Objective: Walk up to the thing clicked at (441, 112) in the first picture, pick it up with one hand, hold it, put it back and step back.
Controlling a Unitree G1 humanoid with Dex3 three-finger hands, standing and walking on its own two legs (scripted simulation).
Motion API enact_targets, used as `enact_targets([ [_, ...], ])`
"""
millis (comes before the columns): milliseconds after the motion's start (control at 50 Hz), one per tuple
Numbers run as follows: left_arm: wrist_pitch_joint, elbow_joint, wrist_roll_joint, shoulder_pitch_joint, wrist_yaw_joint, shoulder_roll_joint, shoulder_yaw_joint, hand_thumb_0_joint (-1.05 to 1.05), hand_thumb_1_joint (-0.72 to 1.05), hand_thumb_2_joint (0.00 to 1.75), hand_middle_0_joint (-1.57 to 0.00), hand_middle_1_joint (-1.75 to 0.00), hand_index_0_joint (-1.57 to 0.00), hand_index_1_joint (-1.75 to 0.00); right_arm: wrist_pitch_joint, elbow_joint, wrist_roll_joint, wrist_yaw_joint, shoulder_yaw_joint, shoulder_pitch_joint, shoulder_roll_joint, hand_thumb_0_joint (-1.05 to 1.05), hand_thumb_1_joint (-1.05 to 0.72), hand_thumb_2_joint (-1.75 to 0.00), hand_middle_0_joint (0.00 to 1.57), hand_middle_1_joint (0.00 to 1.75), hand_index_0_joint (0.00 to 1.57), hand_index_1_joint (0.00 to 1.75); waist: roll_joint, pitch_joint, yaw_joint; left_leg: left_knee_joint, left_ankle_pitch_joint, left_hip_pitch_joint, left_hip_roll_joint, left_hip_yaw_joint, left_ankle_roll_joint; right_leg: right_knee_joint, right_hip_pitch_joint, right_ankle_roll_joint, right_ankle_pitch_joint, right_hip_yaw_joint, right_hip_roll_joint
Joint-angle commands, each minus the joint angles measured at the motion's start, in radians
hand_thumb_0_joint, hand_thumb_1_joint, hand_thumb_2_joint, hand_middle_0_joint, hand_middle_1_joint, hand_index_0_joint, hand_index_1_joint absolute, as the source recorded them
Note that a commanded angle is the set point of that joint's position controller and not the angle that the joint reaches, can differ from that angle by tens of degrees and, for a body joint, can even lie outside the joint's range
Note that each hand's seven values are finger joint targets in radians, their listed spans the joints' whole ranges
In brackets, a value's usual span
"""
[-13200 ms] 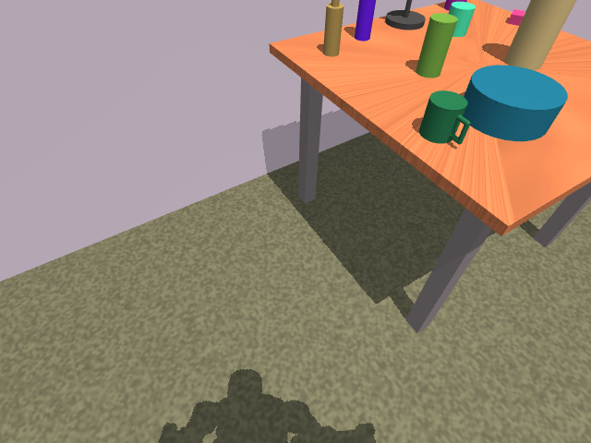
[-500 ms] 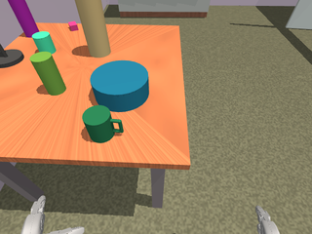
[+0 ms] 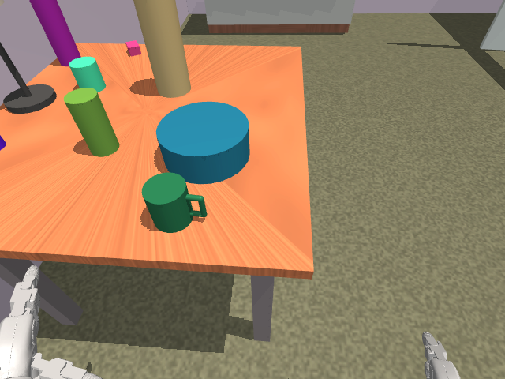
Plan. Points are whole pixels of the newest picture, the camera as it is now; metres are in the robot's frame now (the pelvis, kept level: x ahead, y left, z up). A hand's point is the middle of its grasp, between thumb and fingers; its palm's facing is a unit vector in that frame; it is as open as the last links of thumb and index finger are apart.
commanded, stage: rise first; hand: left
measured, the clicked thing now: (177, 203) +0.45 +0.18 +0.00
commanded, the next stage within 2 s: go down in 0.76 s
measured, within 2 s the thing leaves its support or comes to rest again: neither
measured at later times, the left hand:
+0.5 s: hand (40, 334) +0.17 +0.28 +0.08, palm faces +0.36 -0.83 -0.42, open 17.6 cm
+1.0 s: hand (29, 322) +0.18 +0.28 +0.11, palm faces +0.39 -0.83 -0.40, open 17.6 cm
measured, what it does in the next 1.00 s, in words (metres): stands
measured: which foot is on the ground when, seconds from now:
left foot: down 0.00-1.00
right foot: down 0.00-1.00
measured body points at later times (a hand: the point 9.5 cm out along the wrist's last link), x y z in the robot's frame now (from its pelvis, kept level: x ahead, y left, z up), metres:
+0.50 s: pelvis -0.01 +0.00 +0.00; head -0.01 -0.02 +0.45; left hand +0.15 +0.32 +0.10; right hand +0.15 -0.27 -0.09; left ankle -0.01 +0.15 -0.74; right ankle -0.02 -0.14 -0.74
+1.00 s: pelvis -0.02 +0.00 +0.00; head -0.02 -0.01 +0.45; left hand +0.15 +0.32 +0.13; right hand +0.14 -0.26 -0.09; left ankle -0.01 +0.15 -0.74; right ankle -0.02 -0.14 -0.74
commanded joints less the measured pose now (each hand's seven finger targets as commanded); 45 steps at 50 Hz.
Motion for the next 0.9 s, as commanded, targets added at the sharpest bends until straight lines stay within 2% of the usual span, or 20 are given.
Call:
enact_targets([
  [0,-0.084,-0.265,0.001,-0.053,0.012,0.204,0.115,0.00,-0.56,0.01,-0.05,-0.04,-0.05,-0.04,-0.059,-0.164,-0.003,-0.005,-0.050,-0.106,-0.137,0.00,0.51,-0.03,0.05,0.05,0.05,0.05,0.007,-0.105,0.005,-0.051,0.234,0.022,-0.032,0.069,0.029,-0.063,0.024,-0.031,0.224,-0.073,0.037],
  [80,-0.099,-0.254,0.002,-0.034,0.007,0.216,0.138,0.00,-0.57,0.02,-0.05,-0.05,-0.05,-0.05,-0.061,-0.109,-0.006,-0.009,-0.067,-0.076,-0.148,0.00,0.51,-0.03,0.05,0.05,0.05,0.05,-0.012,-0.091,-0.001,-0.045,0.228,0.024,-0.035,0.069,0.033,-0.063,0.014,-0.026,0.220,-0.071,0.036],
  [120,-0.113,-0.288,0.003,-0.033,0.008,0.214,0.141,0.00,-0.57,0.02,-0.05,-0.04,-0.05,-0.05,-0.068,-0.179,-0.007,-0.012,-0.082,-0.122,-0.175,0.00,0.51,-0.04,0.05,0.05,0.05,0.05,-0.036,-0.117,0.002,-0.046,0.237,0.037,-0.035,0.067,0.035,-0.060,0.029,-0.027,0.226,-0.072,0.035],
  [180,-0.126,-0.292,0.002,-0.035,0.005,0.216,0.147,0.00,-0.57,0.03,-0.05,-0.05,-0.04,-0.05,-0.062,-0.113,-0.003,-0.008,-0.049,-0.080,-0.118,0.00,0.51,-0.04,0.05,0.05,0.05,0.05,-0.017,-0.066,0.008,-0.055,0.207,0.016,-0.039,0.069,0.034,-0.071,0.004,-0.028,0.196,-0.074,0.033],
  [280,-0.146,-0.320,0.002,-0.031,0.002,0.228,0.169,0.00,-0.57,0.03,-0.05,-0.05,-0.04,-0.05,-0.077,-0.171,-0.002,-0.010,-0.079,-0.102,-0.151,0.00,0.52,-0.04,0.05,0.05,0.05,0.05,-0.021,-0.087,-0.001,-0.057,0.198,0.029,-0.043,0.070,0.038,-0.075,0.012,-0.025,0.190,-0.072,0.029],
  [360,-0.162,-0.348,-0.001,-0.029,-0.003,0.219,0.161,0.00,-0.57,0.03,-0.04,-0.04,-0.04,-0.05,-0.078,-0.120,0.000,-0.003,-0.055,-0.103,-0.114,0.00,0.52,-0.04,0.05,0.05,0.05,0.05,0.021,-0.045,0.017,-0.068,0.161,0.006,-0.047,0.071,0.035,-0.076,-0.008,-0.029,0.155,-0.074,0.026],
  [380,-0.161,-0.319,0.001,-0.015,0.000,0.241,0.187,0.00,-0.57,0.04,-0.04,-0.05,-0.04,-0.05,-0.079,-0.102,-0.004,-0.009,-0.104,-0.065,-0.161,0.00,0.52,-0.04,0.05,0.05,0.05,0.05,-0.002,-0.058,0.001,-0.064,0.167,0.018,-0.044,0.069,0.037,-0.077,-0.008,-0.026,0.163,-0.073,0.027],
  [440,-0.177,-0.383,0.002,-0.040,-0.003,0.227,0.172,0.00,-0.58,0.04,-0.05,-0.05,-0.04,-0.05,-0.084,-0.124,0.000,0.002,-0.042,-0.093,-0.097,0.00,0.51,-0.04,0.05,0.05,0.05,0.05,0.022,-0.068,0.013,-0.065,0.180,0.014,-0.043,0.067,0.036,-0.072,0.004,-0.030,0.172,-0.075,0.028],
  [540,-0.190,-0.376,0.004,-0.049,0.002,0.246,0.198,0.00,-0.60,0.05,-0.05,-0.04,-0.04,-0.06,-0.097,-0.143,-0.005,-0.007,-0.098,-0.099,-0.170,0.00,0.51,-0.05,0.05,0.05,0.05,0.05,0.004,-0.066,0.007,-0.077,0.147,0.018,-0.036,0.057,0.033,-0.070,0.004,-0.033,0.139,-0.080,0.038],
  [580,-0.197,-0.385,0.002,-0.049,-0.001,0.227,0.179,0.00,-0.59,0.05,-0.05,-0.05,-0.04,-0.06,-0.097,-0.109,-0.001,0.003,-0.045,-0.093,-0.099,0.00,0.51,-0.05,0.05,0.05,0.05,0.05,0.022,-0.038,0.018,-0.078,0.142,-0.003,-0.041,0.062,0.035,-0.074,0.002,-0.032,0.133,-0.079,0.033],
  [620,-0.197,-0.355,0.006,-0.021,0.001,0.224,0.181,0.00,-0.60,0.06,-0.05,-0.05,-0.04,-0.06,-0.102,-0.127,-0.005,-0.003,-0.085,-0.085,-0.145,0.00,0.51,-0.05,0.05,0.05,0.05,0.05,-0.006,-0.063,0.010,-0.074,0.160,0.013,-0.037,0.059,0.036,-0.069,0.012,-0.030,0.153,-0.079,0.036],
  [640,-0.210,-0.448,0.002,-0.079,0.000,0.226,0.174,0.00,-0.60,0.06,-0.05,-0.04,-0.04,-0.06,-0.112,-0.217,0.000,0.001,-0.047,-0.168,-0.118,0.00,0.51,-0.05,0.05,0.05,0.05,0.05,0.009,-0.092,0.023,-0.072,0.163,0.017,-0.043,0.061,0.035,-0.070,0.024,-0.031,0.150,-0.079,0.031],
  [660,-0.210,-0.388,0.003,-0.054,0.004,0.251,0.212,0.00,-0.60,0.07,-0.05,-0.05,-0.04,-0.06,-0.103,-0.135,-0.003,-0.002,-0.073,-0.087,-0.132,0.00,0.51,-0.05,0.05,0.05,0.05,0.05,-0.012,-0.061,0.011,-0.070,0.147,0.009,-0.043,0.064,0.038,-0.077,0.005,-0.029,0.136,-0.079,0.032],
  [680,-0.205,-0.339,0.004,-0.012,-0.002,0.227,0.189,0.00,-0.59,0.07,-0.05,-0.05,-0.04,-0.06,-0.098,-0.086,-0.003,0.003,-0.048,-0.052,-0.099,0.00,0.52,-0.05,0.05,0.05,0.05,0.05,-0.002,-0.020,0.018,-0.074,0.130,-0.007,-0.043,0.065,0.038,-0.082,-0.001,-0.028,0.122,-0.079,0.032],
  [720,-0.210,-0.365,0.006,-0.036,-0.003,0.237,0.199,0.00,-0.61,0.07,-0.05,-0.05,-0.04,-0.07,-0.107,-0.125,-0.007,-0.003,-0.096,-0.069,-0.155,0.00,0.50,-0.06,0.05,0.05,0.05,0.05,-0.004,-0.068,0.004,-0.073,0.135,0.017,-0.041,0.065,0.037,-0.075,0.003,-0.027,0.132,-0.075,0.032],
  [760,-0.220,-0.415,0.002,-0.064,-0.002,0.248,0.208,0.00,-0.61,0.07,-0.05,-0.05,-0.04,-0.07,-0.109,-0.177,0.000,0.003,-0.061,-0.098,-0.128,0.00,0.50,-0.06,0.05,0.05,0.05,0.05,0.000,-0.064,0.016,-0.076,0.140,0.011,-0.045,0.065,0.035,-0.078,0.007,-0.029,0.131,-0.078,0.032],
  [780,-0.217,-0.382,0.004,-0.028,-0.003,0.242,0.206,0.00,-0.61,0.08,-0.05,-0.05,-0.04,-0.07,-0.102,-0.099,-0.001,0.003,-0.070,-0.045,-0.118,0.00,0.51,-0.06,0.05,0.05,0.05,0.05,0.015,-0.041,0.019,-0.079,0.131,0.002,-0.042,0.064,0.036,-0.076,0.000,-0.031,0.123,-0.079,0.033],
  [800,-0.224,-0.410,0.000,-0.047,-0.003,0.249,0.203,0.00,-0.61,0.08,-0.05,-0.05,-0.03,-0.07,-0.107,-0.139,0.000,0.003,-0.081,-0.085,-0.139,0.00,0.51,-0.06,0.05,0.05,0.05,0.05,0.020,-0.041,0.019,-0.081,0.125,0.001,-0.046,0.067,0.034,-0.081,0.000,-0.030,0.116,-0.077,0.032],
  [860,-0.229,-0.428,0.000,-0.052,-0.006,0.235,0.200,0.00,-0.61,0.03,-0.05,-0.09,-0.07,-0.08,-0.114,-0.137,-0.001,0.006,-0.073,-0.083,-0.128,0.00,0.50,-0.05,0.05,0.05,0.05,0.05,0.022,-0.035,0.015,-0.088,0.097,-0.001,-0.042,0.065,0.034,-0.080,-0.007,-0.032,0.095,-0.077,0.036],
  [880,-0.263,-0.425,-0.011,-0.096,-0.030,0.138,0.165,0.00,-0.61,0.05,-0.06,-0.09,-0.06,-0.09,-0.111,-0.116,-0.014,0.019,-0.031,-0.125,-0.073,0.00,0.49,-0.06,0.05,0.05,0.05,0.05,-0.020,-0.065,0.008,-0.031,0.083,-0.042,-0.044,0.062,0.030,-0.052,-0.033,-0.023,0.070,-0.069,0.035],
])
